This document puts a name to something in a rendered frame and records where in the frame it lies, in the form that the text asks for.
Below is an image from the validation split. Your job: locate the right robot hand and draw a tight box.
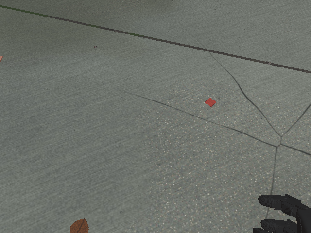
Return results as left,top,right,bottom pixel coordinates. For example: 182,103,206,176
253,194,311,233

